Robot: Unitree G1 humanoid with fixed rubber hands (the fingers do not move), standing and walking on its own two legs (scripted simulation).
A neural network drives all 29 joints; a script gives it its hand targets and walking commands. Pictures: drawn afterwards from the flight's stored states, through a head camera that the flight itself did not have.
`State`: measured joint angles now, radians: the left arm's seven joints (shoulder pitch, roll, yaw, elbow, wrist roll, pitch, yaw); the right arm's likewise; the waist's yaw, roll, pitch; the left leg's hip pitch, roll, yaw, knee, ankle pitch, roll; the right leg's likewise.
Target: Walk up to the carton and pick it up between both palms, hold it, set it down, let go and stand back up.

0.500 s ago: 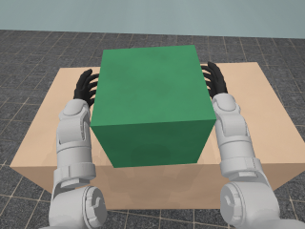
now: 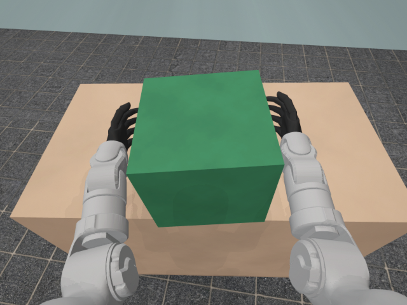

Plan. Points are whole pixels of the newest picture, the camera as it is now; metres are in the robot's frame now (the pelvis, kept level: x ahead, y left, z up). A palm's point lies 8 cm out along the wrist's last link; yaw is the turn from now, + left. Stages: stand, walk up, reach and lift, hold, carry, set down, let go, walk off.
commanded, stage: set down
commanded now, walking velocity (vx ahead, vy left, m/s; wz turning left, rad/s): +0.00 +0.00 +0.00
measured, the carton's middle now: (206, 152) +0.41 -0.01 +0.04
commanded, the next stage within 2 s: none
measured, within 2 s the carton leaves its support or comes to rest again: rests again in 1.54 s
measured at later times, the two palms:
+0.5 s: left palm (123, 143) +0.43 +0.16 +0.07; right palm (280, 137) +0.41 -0.18 +0.07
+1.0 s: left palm (124, 136) +0.45 +0.16 +0.07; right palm (278, 137) +0.43 -0.17 +0.06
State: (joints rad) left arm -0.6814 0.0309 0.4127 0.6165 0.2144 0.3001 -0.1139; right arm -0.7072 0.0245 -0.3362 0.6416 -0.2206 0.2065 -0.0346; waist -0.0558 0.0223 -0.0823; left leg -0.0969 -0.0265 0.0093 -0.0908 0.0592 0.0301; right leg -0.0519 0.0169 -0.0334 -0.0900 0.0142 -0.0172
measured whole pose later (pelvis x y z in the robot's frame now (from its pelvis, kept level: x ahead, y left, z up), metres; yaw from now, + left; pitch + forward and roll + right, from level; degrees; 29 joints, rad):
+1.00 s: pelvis +0.02 +0.01 -0.01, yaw +1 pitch +21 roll +0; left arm -0.80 0.08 0.40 0.93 0.24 0.02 -0.08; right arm -0.74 0.11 -0.62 0.73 -0.43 0.02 0.04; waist -0.05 0.03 -0.25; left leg -0.35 -0.03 -0.01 -0.09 0.08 0.03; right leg -0.30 0.01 -0.05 -0.09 0.03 -0.01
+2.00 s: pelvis +0.01 +0.01 -0.01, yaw +0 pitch +24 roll +0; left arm -0.87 0.11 0.44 1.09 0.23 -0.13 -0.07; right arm -0.80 0.07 -0.60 0.85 -0.41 -0.07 0.00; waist -0.03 0.03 -0.25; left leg -0.41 -0.04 0.01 -0.09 0.08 0.04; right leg -0.36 0.01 -0.03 -0.09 0.04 -0.01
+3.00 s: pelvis +0.01 +0.01 -0.02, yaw -2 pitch +36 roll -1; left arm -1.01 0.25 0.17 1.35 -0.07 -0.24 0.01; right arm -0.92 -0.09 -0.24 1.12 -0.05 -0.17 -0.09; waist -0.03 0.03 -0.36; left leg -0.72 -0.02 0.05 0.06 0.04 0.03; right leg -0.68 0.01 0.00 0.04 0.02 0.00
